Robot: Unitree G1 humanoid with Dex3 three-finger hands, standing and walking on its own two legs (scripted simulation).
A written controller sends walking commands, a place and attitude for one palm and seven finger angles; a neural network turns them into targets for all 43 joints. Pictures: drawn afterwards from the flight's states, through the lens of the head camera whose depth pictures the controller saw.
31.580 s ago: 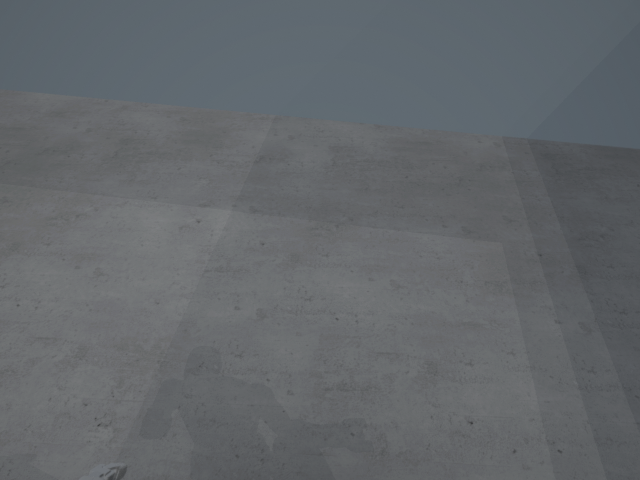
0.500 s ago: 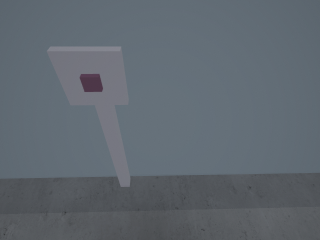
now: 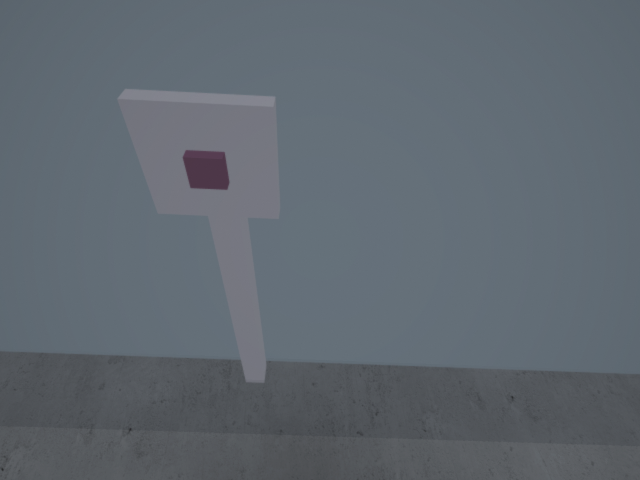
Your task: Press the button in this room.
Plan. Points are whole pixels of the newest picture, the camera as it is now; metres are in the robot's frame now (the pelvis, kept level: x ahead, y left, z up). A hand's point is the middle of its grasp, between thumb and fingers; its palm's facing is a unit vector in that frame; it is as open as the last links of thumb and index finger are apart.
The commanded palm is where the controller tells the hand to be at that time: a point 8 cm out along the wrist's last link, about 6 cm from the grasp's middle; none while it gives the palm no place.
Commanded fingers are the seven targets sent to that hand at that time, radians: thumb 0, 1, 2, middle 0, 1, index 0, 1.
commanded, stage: come to a stop and stand still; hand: left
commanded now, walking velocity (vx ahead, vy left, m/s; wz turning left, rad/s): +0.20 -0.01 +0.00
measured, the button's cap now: (207, 169) +0.52 +0.22 +0.11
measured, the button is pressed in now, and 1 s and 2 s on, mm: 0 0 0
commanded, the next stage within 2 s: look again from close up in 1.44 s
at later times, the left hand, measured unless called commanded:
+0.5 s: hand out of the picture +0.13 +0.18 -0.17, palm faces +0.08 -0.97 -0.23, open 7.3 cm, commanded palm none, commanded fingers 0.00 0.90 0.90 -0.20 -0.30 -0.20 -0.30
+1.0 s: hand out of the picture -0.02 +0.15 -0.16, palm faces +0.06 -0.98 -0.18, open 7.4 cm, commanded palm none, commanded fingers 0.00 0.90 0.90 -0.20 -0.30 -0.20 -0.30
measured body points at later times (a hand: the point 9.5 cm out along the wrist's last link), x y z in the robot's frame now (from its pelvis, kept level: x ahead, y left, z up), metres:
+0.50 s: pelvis +0.05 +0.00 +0.00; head +0.07 -0.01 +0.45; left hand +0.12 +0.23 -0.15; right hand +0.04 -0.24 -0.16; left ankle +0.01 +0.11 -0.71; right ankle +0.12 -0.12 -0.73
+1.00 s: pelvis +0.04 -0.01 +0.01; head +0.04 -0.01 +0.46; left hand -0.02 +0.20 -0.15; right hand +0.08 -0.23 -0.15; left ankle +0.03 +0.11 -0.73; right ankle +0.03 -0.11 -0.73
